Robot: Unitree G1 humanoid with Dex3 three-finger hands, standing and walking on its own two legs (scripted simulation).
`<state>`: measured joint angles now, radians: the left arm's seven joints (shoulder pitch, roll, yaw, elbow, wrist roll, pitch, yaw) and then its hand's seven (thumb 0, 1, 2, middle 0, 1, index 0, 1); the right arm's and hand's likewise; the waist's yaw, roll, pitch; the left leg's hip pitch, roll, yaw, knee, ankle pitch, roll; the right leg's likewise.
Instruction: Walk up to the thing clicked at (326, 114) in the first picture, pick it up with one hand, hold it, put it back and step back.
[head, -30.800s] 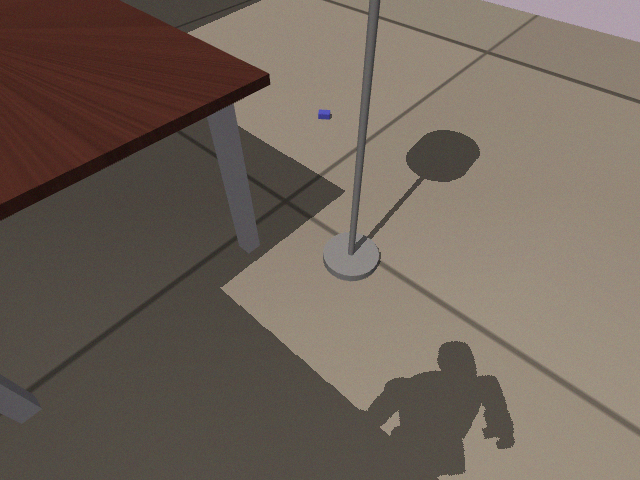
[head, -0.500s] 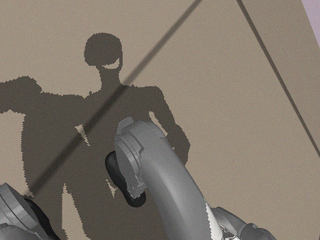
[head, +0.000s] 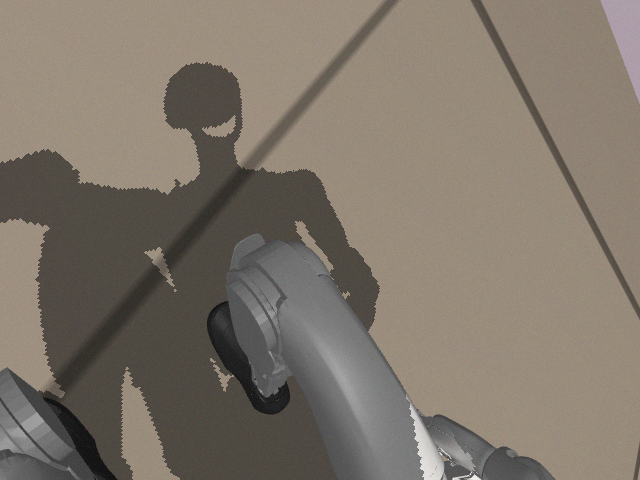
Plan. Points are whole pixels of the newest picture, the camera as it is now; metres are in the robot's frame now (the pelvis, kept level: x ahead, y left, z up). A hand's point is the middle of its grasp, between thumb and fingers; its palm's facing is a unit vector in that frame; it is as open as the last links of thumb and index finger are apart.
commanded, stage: close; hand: left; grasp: from above
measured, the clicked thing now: out of the picture +0.42 +0.39 -0.32
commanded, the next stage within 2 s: settle in 1.62 s
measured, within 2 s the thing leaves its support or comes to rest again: neither
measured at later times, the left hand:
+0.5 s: hand out of the picture +0.41 +0.38 -0.28, palm faces -0.11 -0.42 -0.90, open 11.2 cm
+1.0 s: hand out of the picture +0.42 +0.37 -0.28, palm faces -0.11 -0.42 -0.90, open 9.6 cm
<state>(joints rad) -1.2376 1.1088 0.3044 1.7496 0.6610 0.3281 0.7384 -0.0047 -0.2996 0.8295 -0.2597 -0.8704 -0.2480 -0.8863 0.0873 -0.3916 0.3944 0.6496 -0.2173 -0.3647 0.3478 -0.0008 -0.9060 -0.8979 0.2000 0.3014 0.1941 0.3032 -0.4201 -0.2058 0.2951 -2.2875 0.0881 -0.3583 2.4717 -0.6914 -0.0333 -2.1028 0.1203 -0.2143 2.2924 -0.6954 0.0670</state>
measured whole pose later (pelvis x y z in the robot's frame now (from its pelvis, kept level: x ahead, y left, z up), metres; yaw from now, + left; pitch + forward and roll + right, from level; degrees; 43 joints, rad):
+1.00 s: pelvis +0.00 +0.00 +0.00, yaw +0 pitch +26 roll -16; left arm -1.22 1.10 0.30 1.75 0.66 0.32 0.74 0.00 0.17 0.44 -0.62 -0.55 -0.63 -0.53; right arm 0.09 -0.39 0.39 0.66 -0.22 -0.37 0.35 0.00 -0.91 -0.90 0.20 0.30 0.19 0.30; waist -0.42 -0.20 0.30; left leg -2.28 0.09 -0.36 2.47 -0.70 -0.04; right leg -2.10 0.12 -0.22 2.29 -0.70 0.06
